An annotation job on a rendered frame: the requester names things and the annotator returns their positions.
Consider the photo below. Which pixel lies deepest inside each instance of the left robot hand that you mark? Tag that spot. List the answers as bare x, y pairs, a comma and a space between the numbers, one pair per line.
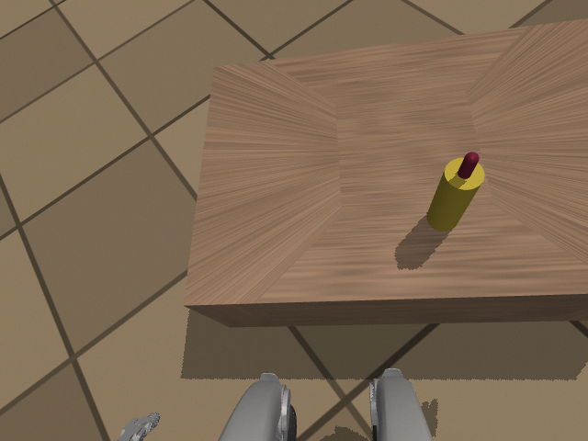
136, 430

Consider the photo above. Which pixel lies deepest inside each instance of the bottle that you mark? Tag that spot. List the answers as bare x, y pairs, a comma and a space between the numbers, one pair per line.
458, 185

